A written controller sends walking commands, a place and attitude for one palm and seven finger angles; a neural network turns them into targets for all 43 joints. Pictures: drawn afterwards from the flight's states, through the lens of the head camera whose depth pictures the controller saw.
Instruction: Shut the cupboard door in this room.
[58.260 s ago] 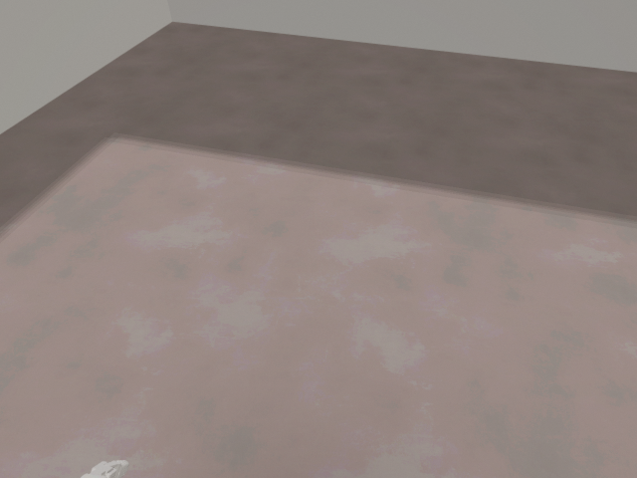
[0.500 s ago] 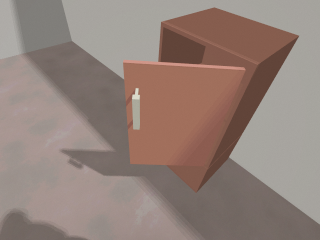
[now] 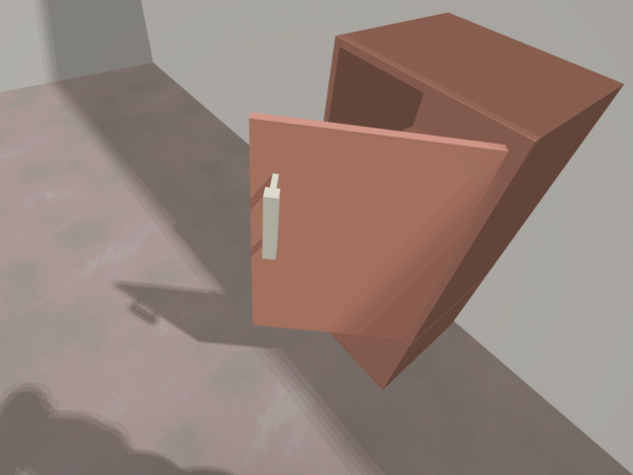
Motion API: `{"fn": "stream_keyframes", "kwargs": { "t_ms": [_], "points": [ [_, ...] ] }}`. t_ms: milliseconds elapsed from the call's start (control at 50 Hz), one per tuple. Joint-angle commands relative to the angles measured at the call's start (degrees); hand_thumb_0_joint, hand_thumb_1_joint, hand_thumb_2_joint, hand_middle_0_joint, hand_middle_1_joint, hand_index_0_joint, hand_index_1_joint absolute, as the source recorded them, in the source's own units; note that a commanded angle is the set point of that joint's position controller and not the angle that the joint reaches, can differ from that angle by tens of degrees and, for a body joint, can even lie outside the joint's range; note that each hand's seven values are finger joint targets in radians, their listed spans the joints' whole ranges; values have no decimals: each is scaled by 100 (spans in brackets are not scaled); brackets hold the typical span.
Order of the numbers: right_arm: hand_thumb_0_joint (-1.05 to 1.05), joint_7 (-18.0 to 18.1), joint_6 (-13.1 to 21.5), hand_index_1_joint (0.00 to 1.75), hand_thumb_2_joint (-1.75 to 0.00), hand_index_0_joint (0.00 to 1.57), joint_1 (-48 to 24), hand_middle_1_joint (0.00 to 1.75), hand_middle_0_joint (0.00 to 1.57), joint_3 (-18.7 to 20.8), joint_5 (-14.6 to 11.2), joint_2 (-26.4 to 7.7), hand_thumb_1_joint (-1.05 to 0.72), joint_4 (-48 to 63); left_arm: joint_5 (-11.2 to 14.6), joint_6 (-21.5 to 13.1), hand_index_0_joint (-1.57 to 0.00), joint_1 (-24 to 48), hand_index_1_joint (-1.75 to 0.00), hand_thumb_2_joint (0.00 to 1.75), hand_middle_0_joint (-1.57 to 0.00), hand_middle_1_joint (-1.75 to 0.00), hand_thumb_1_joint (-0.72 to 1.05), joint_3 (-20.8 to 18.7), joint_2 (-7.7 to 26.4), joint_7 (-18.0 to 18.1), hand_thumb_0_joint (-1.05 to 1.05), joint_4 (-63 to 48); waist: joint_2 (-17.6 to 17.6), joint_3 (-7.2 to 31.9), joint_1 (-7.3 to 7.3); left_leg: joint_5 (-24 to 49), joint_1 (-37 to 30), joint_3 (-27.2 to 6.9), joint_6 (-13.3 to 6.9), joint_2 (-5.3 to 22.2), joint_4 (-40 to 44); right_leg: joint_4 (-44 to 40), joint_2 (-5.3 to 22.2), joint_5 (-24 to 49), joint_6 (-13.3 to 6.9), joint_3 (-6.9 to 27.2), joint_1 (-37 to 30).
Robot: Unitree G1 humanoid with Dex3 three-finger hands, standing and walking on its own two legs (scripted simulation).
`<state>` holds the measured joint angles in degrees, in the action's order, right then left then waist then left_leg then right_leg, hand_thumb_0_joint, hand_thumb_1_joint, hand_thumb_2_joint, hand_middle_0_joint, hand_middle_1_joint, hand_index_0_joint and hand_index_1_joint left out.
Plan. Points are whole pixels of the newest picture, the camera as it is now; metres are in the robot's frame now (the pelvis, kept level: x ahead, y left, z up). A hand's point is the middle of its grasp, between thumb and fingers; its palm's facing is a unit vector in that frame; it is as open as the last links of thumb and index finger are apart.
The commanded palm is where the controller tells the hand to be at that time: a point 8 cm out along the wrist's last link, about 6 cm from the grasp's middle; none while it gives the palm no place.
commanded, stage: shuffle to correct the standing spot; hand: left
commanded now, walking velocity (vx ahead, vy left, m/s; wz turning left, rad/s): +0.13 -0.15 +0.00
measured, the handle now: (272, 217) +0.52 +0.12 +0.00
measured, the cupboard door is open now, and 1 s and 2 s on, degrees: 46 46 46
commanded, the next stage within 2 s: come to a stop and stand still in 0.26 s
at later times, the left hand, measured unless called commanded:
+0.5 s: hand out of the picture +0.09 +0.11 -0.17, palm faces +0.05 -0.98 -0.17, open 7.3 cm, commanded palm none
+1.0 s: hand out of the picture +0.06 +0.12 -0.17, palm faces +0.03 -0.97 -0.24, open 7.3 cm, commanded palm none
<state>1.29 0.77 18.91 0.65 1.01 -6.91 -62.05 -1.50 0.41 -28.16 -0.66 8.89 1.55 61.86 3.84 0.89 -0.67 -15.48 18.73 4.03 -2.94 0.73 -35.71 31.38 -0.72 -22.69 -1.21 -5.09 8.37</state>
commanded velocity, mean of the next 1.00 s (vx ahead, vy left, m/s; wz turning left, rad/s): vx -0.02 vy -0.02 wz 0.00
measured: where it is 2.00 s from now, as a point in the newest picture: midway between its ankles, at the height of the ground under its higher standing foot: outside the picture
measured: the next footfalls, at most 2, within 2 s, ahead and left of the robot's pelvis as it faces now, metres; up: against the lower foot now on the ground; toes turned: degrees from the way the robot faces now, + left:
right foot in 0.34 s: +0.11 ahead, -0.19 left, +0.00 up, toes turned -6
left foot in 0.58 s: +0.14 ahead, +0.01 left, +0.00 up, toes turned +5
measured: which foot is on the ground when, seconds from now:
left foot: down 0.00-0.34, up 0.36-0.56, down 0.58-1.00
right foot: down 0.00-0.00, up 0.02-0.32, down 0.34-1.00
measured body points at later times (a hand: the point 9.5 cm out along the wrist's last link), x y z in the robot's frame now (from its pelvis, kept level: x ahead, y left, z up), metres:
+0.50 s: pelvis +0.06 -0.07 +0.01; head +0.07 -0.05 +0.46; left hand +0.08 +0.16 -0.15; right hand +0.05 -0.30 -0.14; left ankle +0.05 +0.02 -0.69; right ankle +0.07 -0.19 -0.73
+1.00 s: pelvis +0.05 -0.06 +0.00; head +0.05 -0.07 +0.45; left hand +0.06 +0.17 -0.15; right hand +0.15 -0.29 -0.14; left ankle +0.10 +0.01 -0.73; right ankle +0.07 -0.19 -0.73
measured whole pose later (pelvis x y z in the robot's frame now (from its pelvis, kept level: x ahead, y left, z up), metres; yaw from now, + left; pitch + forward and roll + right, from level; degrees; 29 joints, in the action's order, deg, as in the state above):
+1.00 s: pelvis +0.05 -0.06 +0.00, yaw -1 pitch -2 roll -1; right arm 0.9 -0.6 10.9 1.3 0.7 -9.5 -53.1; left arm -1.6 2.0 -18.7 -0.3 9.0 2.8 56.8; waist -2.1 -1.5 -0.9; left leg -14.5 17.3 7.5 -4.6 -0.2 -33.4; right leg 33.2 2.5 -15.9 -0.2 -5.1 15.3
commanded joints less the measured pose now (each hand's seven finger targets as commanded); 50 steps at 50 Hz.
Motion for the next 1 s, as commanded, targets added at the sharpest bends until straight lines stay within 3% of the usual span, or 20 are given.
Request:
{"fn": "stream_keyframes", "kwargs": {
  "t_ms": [0,80,160,260,280,300,320,340,360,400,440,520,560,580,680,840,860,880,920,980],
  "points": [
    [0,146,141,30,-90,20,1102,30,20,312,60,-1202,-90,10,-54,-83,-20,79,-30,90,-20,-30,90,-14,199,-24,0,-383,-1663,-436,471,798,-1468,-2688,-1038,2179,2084,1994,98,-982,-81,98,2315],
    [0,171,212,30,-90,20,644,30,20,237,65,-946,-90,101,-62,-35,-20,498,-30,90,-20,-30,90,-127,132,-127,0,-506,-747,-810,229,1202,-575,-1984,-1070,2049,2172,2564,568,-283,-20,539,2352],
    [0,154,211,30,-90,20,248,30,20,298,81,-999,-90,239,-26,35,-20,543,-30,90,-20,-30,90,-144,-103,-213,0,-528,-1053,-472,122,661,-141,-1016,-734,1528,2162,1302,444,235,100,131,1366],
    [0,118,73,30,-90,20,216,30,20,390,90,-1023,-90,244,-30,2,-20,573,-30,90,-20,-30,90,-237,70,-232,0,-531,-972,-438,23,-316,258,-877,-382,1250,1557,-251,119,1003,148,-294,301],
    [0,99,50,30,-90,20,206,30,20,387,91,-940,-90,257,-23,-20,-20,357,-30,90,-20,-30,90,-273,200,-214,0,-480,-745,-393,-89,-616,471,-696,-216,1035,1160,-616,167,980,121,-198,-98],
    [0,76,41,30,-90,20,221,30,20,345,64,-766,-90,300,-32,-59,-20,102,-30,90,-20,-30,90,-324,460,-181,0,-422,-126,-278,-205,-1027,1010,-237,-46,660,404,-953,642,713,-35,383,-675],
    [0,49,34,30,-90,20,163,30,20,243,42,-321,-90,440,-63,-79,-20,-48,-30,90,-20,-30,90,-393,892,-103,0,-403,1101,-329,-277,-1588,1837,441,184,29,-690,-1380,1585,611,-482,1595,-1018],
    [0,46,4,30,-90,20,-196,30,20,237,37,-372,-90,600,-40,-64,-20,-282,-30,90,-20,-30,90,-448,1055,-77,0,-408,1228,-212,-494,-2183,1928,325,128,25,-1970,-1828,2167,363,-967,2222,-725],
    [0,37,-14,30,-90,20,-218,30,20,272,26,-424,-90,640,-49,-46,-20,-28,-30,90,-20,-30,90,-425,984,-55,0,-493,915,-311,-361,-1949,1905,41,101,170,-2599,-1955,2093,-197,-1160,2177,-283],
    [0,-16,-60,30,-90,20,2,30,20,238,59,-409,-90,473,-22,-102,-20,711,-30,90,-20,-30,90,-318,616,9,0,-621,756,-501,25,-1204,1398,-132,186,332,-2599,-1881,1780,623,-968,1617,434],
    [0,-48,-58,30,-90,20,153,30,20,117,10,-84,-90,359,-46,-142,-20,1043,-30,90,-20,-30,90,-230,519,74,0,-714,372,-482,156,-987,563,-42,281,291,-1494,-1632,1621,1792,-848,942,908],
    [0,-3,3,30,-90,20,507,30,20,59,-78,-121,-90,147,44,-117,-20,1030,-30,90,-20,-30,90,-191,584,68,0,-665,-49,-372,202,628,-840,18,409,101,1056,-738,1224,2189,-510,577,1000],
    [0,55,56,30,-90,20,227,30,20,127,-49,-595,-90,326,101,-48,-20,738,-30,90,-20,-30,90,-173,337,63,0,-649,-1195,-244,-50,2350,-666,-907,-3,976,1423,-355,722,1442,-77,412,791],
    [0,72,22,30,-90,20,-22,30,20,133,-35,-750,-90,444,93,-26,-20,657,-30,90,-20,-30,90,-161,293,84,0,-614,-1102,-202,-150,2687,-281,-1007,-245,1213,1414,-376,607,1029,45,264,321],
    [0,135,-19,30,-90,20,-432,30,20,198,-51,-806,-90,574,39,55,-20,622,-30,90,-20,-30,90,-141,343,84,0,-493,-1121,-153,-128,3301,-663,-947,-416,1124,1393,-86,579,896,101,246,381],
    [0,35,-172,30,-90,20,-589,30,20,273,-34,-691,-90,771,-16,21,-20,789,-30,90,-20,-30,90,-169,503,66,0,-678,103,9,46,639,-449,-435,-3,495,858,-688,1083,1849,-210,871,566],
    [0,12,-41,30,-90,20,-683,30,20,280,-99,-1082,-90,1078,-31,-40,-20,588,-30,90,-20,-30,90,-107,640,288,0,-670,-933,577,93,1878,-1226,-341,191,742,376,-483,1110,2923,-190,957,624],
    [0,-40,-58,30,-90,20,-476,30,20,249,-56,-860,-90,1167,15,-83,-20,878,-30,90,-20,-30,90,-145,928,261,0,-967,-991,868,215,1039,-942,-546,128,657,593,-257,990,1338,-263,755,529],
    [0,-45,-31,30,-90,20,-600,30,20,215,1,-975,-90,1252,4,-44,-20,893,-30,90,-20,-30,90,-108,712,196,0,-976,-1548,474,106,866,-616,-1110,-184,1017,1314,48,440,167,-139,297,793],
    [0,-61,-93,30,-90,20,-797,30,20,222,-11,-1007,-90,1399,-39,6,-20,707,-30,90,-20,-30,90,-44,530,100,0,-916,-473,-577,-22,-1382,490,-1131,-195,867,1825,-214,434,149,-112,325,842]
  ]
}}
